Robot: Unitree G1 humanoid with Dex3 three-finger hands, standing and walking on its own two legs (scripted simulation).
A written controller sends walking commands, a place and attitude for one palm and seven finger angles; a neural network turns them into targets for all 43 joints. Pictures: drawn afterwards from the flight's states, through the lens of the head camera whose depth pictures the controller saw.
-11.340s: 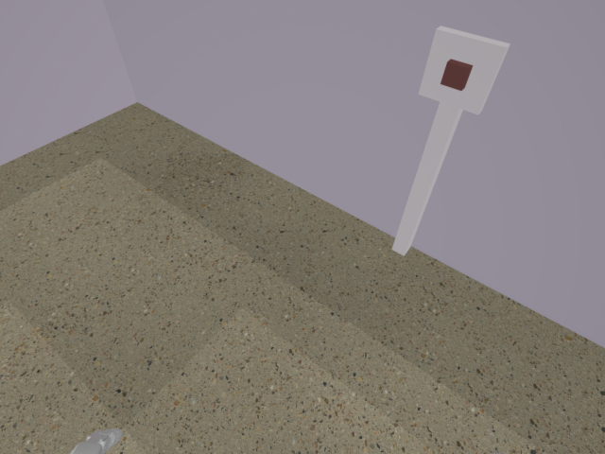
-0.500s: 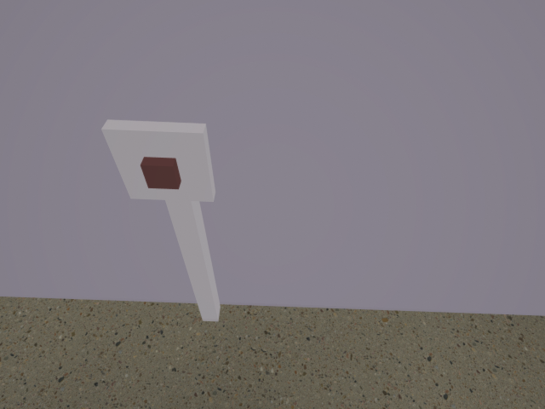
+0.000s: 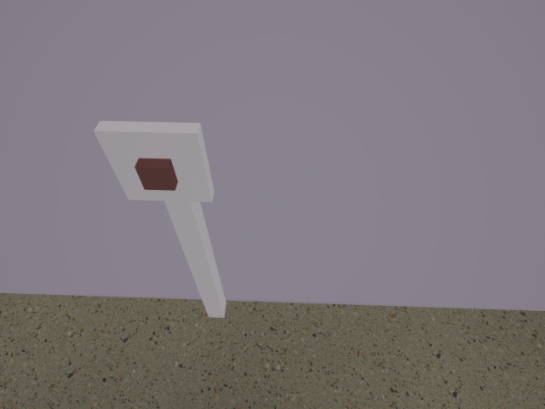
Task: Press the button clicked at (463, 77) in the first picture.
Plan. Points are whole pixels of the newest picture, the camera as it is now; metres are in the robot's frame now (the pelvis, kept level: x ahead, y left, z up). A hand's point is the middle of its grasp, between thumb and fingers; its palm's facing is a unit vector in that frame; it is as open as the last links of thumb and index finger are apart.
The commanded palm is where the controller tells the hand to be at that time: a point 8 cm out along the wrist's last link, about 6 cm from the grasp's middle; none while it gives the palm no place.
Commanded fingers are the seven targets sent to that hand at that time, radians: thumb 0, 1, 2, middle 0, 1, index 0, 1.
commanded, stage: look again from close up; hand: left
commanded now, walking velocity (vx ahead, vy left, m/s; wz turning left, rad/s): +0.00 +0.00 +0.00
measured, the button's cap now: (157, 173) +0.50 +0.25 +0.04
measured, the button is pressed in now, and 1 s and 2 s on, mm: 0 0 0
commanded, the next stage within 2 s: shuffle to correct the standing spot in 0.50 s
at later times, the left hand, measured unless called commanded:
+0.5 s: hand out of the picture +0.03 +0.27 -0.17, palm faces +0.01 -0.97 -0.26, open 7.3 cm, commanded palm none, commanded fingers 0.00 0.90 0.90 -0.20 -0.30 -0.20 -0.30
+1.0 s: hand out of the picture -0.10 +0.23 -0.18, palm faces +0.03 -0.99 -0.15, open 7.3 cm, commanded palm none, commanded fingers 0.00 0.90 0.90 -0.20 -0.30 -0.20 -0.30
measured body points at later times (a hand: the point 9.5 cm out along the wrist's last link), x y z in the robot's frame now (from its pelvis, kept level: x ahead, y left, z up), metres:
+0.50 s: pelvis -0.02 +0.06 +0.00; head -0.03 +0.08 +0.45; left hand +0.03 +0.32 -0.15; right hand +0.06 -0.19 -0.13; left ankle +0.02 +0.14 -0.74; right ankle -0.07 -0.06 -0.74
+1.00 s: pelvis -0.01 +0.06 -0.01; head -0.02 +0.08 +0.44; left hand -0.10 +0.28 -0.17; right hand -0.02 -0.17 -0.16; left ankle +0.02 +0.14 -0.74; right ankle -0.07 -0.06 -0.74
